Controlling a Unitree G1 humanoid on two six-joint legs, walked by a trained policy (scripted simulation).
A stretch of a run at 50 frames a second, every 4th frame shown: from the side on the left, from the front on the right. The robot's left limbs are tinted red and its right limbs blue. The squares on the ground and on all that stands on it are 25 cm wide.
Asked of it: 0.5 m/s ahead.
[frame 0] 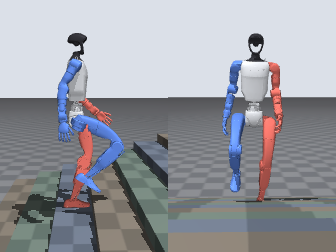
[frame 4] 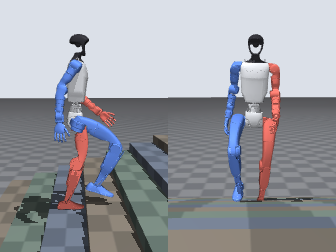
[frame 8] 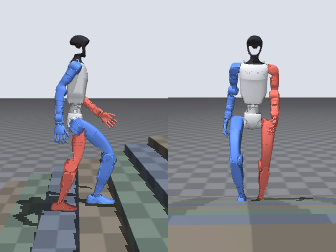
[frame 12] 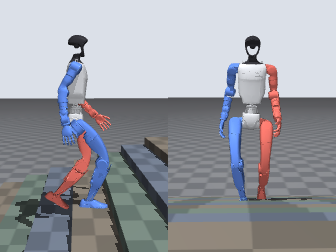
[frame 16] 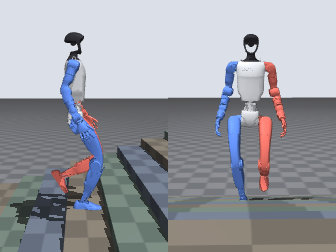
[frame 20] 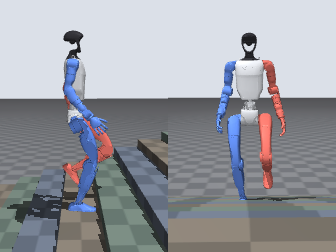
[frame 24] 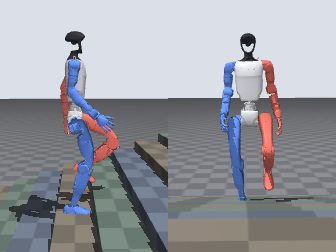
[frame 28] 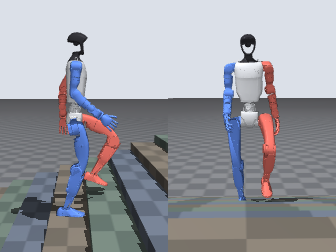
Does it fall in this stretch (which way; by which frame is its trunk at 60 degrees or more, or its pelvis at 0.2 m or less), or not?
no
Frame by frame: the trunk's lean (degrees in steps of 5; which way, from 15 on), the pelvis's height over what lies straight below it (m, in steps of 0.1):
0: 0, 0.8
4: 5, 0.8
8: 5, 0.8
12: 0, 0.7
16: 0, 0.7
20: 5, 0.8
24: 0, 0.8
28: 0, 0.8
